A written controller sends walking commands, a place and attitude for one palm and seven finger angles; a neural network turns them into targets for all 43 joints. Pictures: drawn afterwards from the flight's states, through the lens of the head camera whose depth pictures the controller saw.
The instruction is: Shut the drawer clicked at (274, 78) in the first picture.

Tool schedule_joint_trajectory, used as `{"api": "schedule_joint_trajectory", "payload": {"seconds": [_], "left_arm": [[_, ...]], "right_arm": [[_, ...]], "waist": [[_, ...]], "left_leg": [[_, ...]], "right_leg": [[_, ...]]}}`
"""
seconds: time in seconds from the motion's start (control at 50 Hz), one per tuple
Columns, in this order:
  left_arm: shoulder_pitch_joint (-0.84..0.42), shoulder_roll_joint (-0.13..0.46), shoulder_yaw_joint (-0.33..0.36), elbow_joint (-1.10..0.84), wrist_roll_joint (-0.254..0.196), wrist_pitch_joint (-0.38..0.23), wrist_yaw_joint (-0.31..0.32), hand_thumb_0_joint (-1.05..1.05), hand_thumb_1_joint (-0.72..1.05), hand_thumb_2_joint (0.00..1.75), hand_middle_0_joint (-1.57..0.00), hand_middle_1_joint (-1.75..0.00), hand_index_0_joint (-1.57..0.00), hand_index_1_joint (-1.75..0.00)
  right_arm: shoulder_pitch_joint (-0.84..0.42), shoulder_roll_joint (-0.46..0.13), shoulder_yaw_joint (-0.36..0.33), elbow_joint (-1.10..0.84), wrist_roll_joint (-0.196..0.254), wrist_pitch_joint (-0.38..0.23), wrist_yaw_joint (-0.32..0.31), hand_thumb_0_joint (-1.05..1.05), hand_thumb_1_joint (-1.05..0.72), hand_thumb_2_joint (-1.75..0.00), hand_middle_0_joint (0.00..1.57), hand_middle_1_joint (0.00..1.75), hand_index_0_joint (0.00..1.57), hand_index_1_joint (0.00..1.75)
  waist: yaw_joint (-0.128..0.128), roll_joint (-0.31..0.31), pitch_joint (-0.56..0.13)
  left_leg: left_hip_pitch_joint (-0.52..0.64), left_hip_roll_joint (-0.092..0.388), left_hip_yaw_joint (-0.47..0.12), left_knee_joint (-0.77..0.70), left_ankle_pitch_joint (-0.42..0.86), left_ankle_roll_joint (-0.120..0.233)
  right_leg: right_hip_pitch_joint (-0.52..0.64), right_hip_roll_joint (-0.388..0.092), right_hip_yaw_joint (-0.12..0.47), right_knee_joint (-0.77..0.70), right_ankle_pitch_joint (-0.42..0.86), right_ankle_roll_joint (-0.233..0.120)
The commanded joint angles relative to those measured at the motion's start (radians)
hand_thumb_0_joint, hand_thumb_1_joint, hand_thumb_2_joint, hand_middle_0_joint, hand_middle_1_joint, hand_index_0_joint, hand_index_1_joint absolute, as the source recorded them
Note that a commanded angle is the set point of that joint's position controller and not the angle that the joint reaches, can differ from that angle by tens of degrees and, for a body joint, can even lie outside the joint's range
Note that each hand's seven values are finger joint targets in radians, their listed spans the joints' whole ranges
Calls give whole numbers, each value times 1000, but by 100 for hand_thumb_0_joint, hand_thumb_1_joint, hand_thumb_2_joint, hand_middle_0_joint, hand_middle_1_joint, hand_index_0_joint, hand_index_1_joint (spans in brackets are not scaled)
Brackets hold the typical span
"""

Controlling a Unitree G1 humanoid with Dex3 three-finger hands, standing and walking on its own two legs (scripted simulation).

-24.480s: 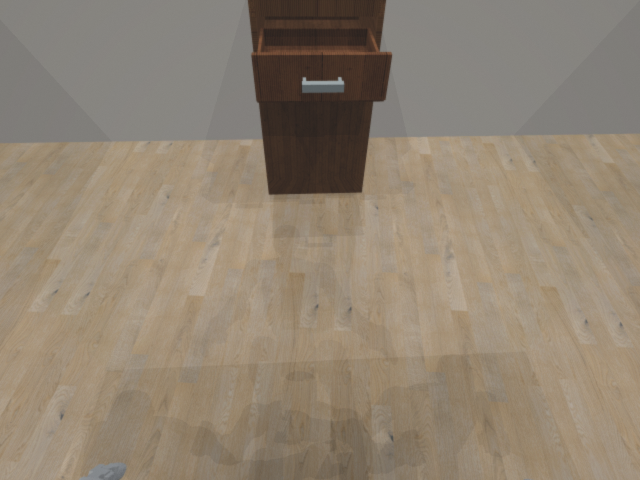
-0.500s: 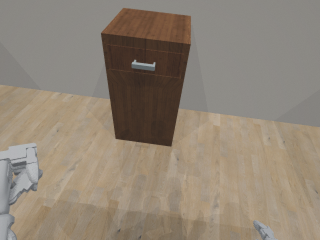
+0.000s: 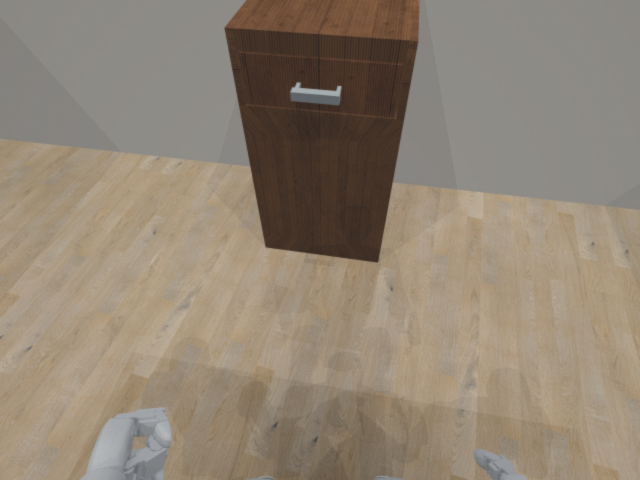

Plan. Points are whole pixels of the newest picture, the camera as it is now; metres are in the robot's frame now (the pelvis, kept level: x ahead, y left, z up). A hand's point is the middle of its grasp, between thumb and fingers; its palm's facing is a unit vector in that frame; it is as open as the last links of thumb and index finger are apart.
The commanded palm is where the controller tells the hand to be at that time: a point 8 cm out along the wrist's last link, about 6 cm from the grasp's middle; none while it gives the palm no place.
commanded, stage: let the arm hang, fingers relaxed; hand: left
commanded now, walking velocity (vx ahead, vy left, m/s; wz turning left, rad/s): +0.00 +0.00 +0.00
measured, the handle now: (317, 91) +0.97 +0.02 -0.03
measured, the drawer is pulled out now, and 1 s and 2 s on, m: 0.00 0.00 0.00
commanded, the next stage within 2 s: look to check the result in 0.92 s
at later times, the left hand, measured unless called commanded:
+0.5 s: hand out of the picture +0.02 +0.21 -0.14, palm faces +0.02 -0.97 -0.23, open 6.3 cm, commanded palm none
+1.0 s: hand out of the picture +0.04 +0.18 -0.14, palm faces +0.01 -0.98 -0.20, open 7.3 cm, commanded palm none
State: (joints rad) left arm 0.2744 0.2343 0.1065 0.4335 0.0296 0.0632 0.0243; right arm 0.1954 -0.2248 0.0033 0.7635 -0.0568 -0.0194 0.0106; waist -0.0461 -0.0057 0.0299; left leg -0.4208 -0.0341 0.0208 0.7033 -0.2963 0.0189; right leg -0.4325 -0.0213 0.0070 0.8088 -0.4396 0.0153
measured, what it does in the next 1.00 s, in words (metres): stands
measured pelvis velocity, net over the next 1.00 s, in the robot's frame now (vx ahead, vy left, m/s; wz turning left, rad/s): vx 0.03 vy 0.01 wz -0.02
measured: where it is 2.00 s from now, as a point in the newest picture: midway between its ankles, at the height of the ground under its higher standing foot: outside the picture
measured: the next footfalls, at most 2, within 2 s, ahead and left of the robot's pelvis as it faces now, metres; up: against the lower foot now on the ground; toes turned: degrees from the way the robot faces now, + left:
none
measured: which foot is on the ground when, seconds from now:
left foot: down 0.00-1.00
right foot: down 0.00-1.00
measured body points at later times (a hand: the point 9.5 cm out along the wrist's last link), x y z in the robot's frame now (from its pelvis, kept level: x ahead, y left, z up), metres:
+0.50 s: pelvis +0.01 +0.02 +0.03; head +0.03 +0.01 +0.48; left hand +0.02 +0.26 -0.12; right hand +0.02 -0.21 -0.13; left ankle +0.04 +0.12 -0.71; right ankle +0.02 -0.11 -0.71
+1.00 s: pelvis +0.03 +0.01 +0.03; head +0.05 +0.01 +0.48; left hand +0.04 +0.24 -0.13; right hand +0.02 -0.20 -0.14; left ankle +0.04 +0.12 -0.71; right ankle +0.02 -0.11 -0.71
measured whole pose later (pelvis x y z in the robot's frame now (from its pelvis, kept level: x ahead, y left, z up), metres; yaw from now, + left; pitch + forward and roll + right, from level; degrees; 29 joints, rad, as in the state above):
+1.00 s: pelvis +0.03 +0.01 +0.03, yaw -1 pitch -1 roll +0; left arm 0.25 0.14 0.02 1.14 0.01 0.00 0.03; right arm 0.28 -0.13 -0.01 1.13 -0.02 0.00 -0.03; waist -0.01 0.02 0.05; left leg -0.19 -0.02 0.02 0.41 -0.20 0.03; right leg -0.17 0.00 0.02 0.42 -0.23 0.00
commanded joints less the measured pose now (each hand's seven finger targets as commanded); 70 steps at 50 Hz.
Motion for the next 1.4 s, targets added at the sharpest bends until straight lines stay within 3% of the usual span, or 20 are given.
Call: {"api": "schedule_joint_trajectory", "payload": {"seconds": [0.0, 0.02, 0.04, 0.06, 0.08, 0.1, 0.14, 0.16, 0.18, 0.22, 0.32, 0.4, 0.48, 0.86, 1.0, 1.14, 1.38], "left_arm": [[130, 169, -15, 105, 3, -80, -5, 0, 90, 90, -100, -117, -100, -117], [99, 177, -28, 158, -4, -81, -6, 0, 90, 90, -96, -112, -96, -112], [39, 163, -43, 202, -5, -83, -8, 0, 90, 90, -92, -108, -92, -108], [-7, 144, -48, 237, -7, -83, -6, 0, 90, 90, -88, -104, -88, -104], [-32, 128, -52, 267, -9, -82, -3, 0, 90, 90, -84, -99, -84, -99], [-33, 111, -35, 282, -10, -82, 3, 0, 90, 90, -80, -95, -80, -95], [-17, 80, -49, 336, -18, -74, 4, 0, 90, 90, -72, -86, -72, -86], [-6, 68, -57, 363, -18, -69, 4, 0, 90, 90, -68, -82, -68, -82], [-5, 68, -59, 389, -17, -63, 4, 0, 90, 90, -64, -78, -64, -78], [-7, 77, -60, 437, -16, -60, 0, 0, 90, 90, -56, -69, -56, -69], [13, 68, -67, 528, -19, -67, 0, 0, 90, 90, -36, -47, -36, -47], [23, 60, -71, 578, -18, -68, 4, 0, 90, 90, -20, -30, -20, -30], [31, 43, -74, 614, -18, -66, 7, 0, 90, 90, -20, -30, -20, -30], [41, 7, -74, 678, -20, -75, 16, 0, 90, 90, -20, -30, -20, -30], [40, 21, -69, 677, -20, -82, 17, 0, 90, 90, -20, -30, -20, -30], [18, 32, -68, 679, -20, -81, 16, 0, 90, 90, -20, -30, -20, -30], [-20, 76, -58, 670, -21, -91, 12, 0, 90, 90, -20, -30, -20, -30]], "right_arm": [[-21, -104, -42, -69, 40, -9, -26, 0, -90, -90, 20, 30, 20, 30], [11, -55, -37, -50, 44, 2, -23, 0, -90, -90, 20, 30, 20, 30], [35, -51, -38, -11, 42, 19, -24, 0, -90, -90, 20, 30, 20, 30], [42, -49, -39, 20, 36, 28, -25, 0, -90, -90, 20, 30, 20, 30], [60, -41, -39, 45, 37, 31, -25, 0, -90, -90, 20, 30, 20, 30], [84, -37, -44, 59, 31, 31, -26, 0, -90, -90, 20, 30, 20, 30], [77, -42, -38, 96, 30, 23, -30, 0, -90, -90, 20, 30, 20, 30], [57, -52, -35, 106, 29, 24, -31, 0, -90, -90, 20, 30, 20, 30], [47, -53, -36, 115, 29, 29, -31, 0, -90, -90, 20, 30, 20, 30], [58, -51, -37, 139, 31, 31, -32, 0, -90, -90, 20, 30, 20, 30], [96, -57, -38, 201, 33, 20, -37, 0, -90, -90, 20, 30, 20, 30], [106, -57, -37, 237, 37, 16, -40, 0, -90, -90, 20, 30, 20, 30], [119, -37, -33, 269, 36, 17, -42, 0, -90, -90, 20, 30, 20, 30], [147, -2, -31, 338, 40, 8, -52, 0, -90, -90, 20, 30, 20, 30], [139, -19, -35, 342, 42, 3, -54, 0, -90, -90, 20, 30, 20, 30], [127, -27, -36, 349, 40, 8, -53, 0, -90, -90, 20, 30, 20, 30], [77, -75, -43, 339, 40, 2, -54, 0, -90, -90, 20, 30, 20, 30]], "waist": [[82, -111, -217], [51, -110, -160], [27, -104, -127], [17, -111, -89], [5, -66, -63], [0, -26, -70], [22, 123, -84], [37, 131, -64], [42, 127, -23], [43, 67, 32], [44, 29, -12], [45, 29, 5], [44, 17, 44], [39, 19, 43], [42, -1, 17], [38, 3, 58], [36, 9, 12]], "left_leg": [[21, 54, -59, -49, 158, 17], [22, 11, -17, -26, -67, -9], [90, 15, -23, -2, -154, -14], [122, 26, -30, -2, -111, -11], [162, 33, -33, -40, -37, -8], [206, 48, -47, -104, 86, -1], [222, 110, -109, -218, 192, 23], [167, 133, -135, -262, 128, 31], [122, 130, -142, -299, 29, 29], [106, 123, -140, -330, -23, 26], [162, 129, -141, -368, 5, 30], [181, 133, -139, -383, 38, 30], [171, 132, -136, -402, 12, 30], [231, 127, -104, -378, 142, 25], [264, 129, -95, -357, 229, 27], [249, 126, -94, -371, 169, 22], [291, 133, -87, -361, 240, 17]], "right_leg": [[330, -134, 209, -332, 528, -41], [268, -248, 304, -403, 593, -98], [181, -251, 306, -449, 464, -141], [135, -213, 282, -461, 399, -149], [101, -186, 246, -461, 347, -145], [101, -144, 183, -426, 350, -118], [137, -69, 95, -380, 289, -73], [172, -48, 77, -401, 224, -61], [180, -42, 75, -431, 140, -61], [169, -43, 80, -457, 108, -66], [210, -48, 68, -465, 160, -65], [207, -49, 62, -460, 190, -61], [196, -52, 59, -467, 179, -56], [210, -58, 66, -466, 250, -54], [232, -63, 69, -461, 315, -57], [215, -63, 74, -482, 265, -60], [255, -72, 83, -487, 370, -65]]}}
